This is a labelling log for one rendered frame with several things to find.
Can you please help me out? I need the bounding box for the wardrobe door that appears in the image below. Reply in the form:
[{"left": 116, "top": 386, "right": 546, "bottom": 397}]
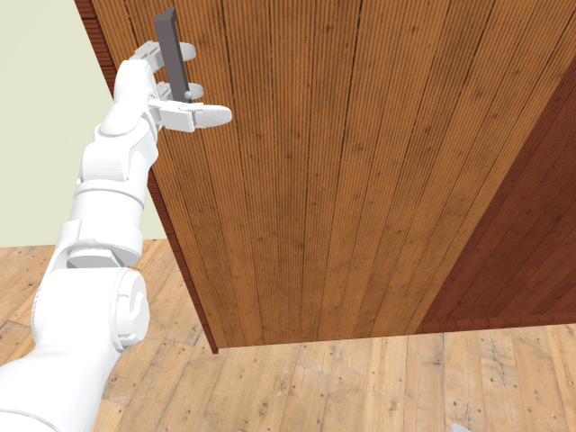
[
  {"left": 420, "top": 55, "right": 576, "bottom": 323},
  {"left": 92, "top": 0, "right": 576, "bottom": 348}
]

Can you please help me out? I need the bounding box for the left robot upper arm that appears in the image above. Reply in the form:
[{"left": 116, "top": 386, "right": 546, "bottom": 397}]
[{"left": 0, "top": 267, "right": 149, "bottom": 432}]

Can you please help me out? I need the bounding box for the handle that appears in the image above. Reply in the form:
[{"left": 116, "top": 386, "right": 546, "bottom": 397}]
[{"left": 153, "top": 7, "right": 196, "bottom": 132}]

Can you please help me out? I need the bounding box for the robot left hand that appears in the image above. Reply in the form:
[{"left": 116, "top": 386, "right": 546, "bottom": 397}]
[{"left": 113, "top": 40, "right": 232, "bottom": 132}]

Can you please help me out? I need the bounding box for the robot left forearm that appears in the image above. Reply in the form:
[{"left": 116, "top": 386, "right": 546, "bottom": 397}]
[{"left": 31, "top": 102, "right": 158, "bottom": 344}]

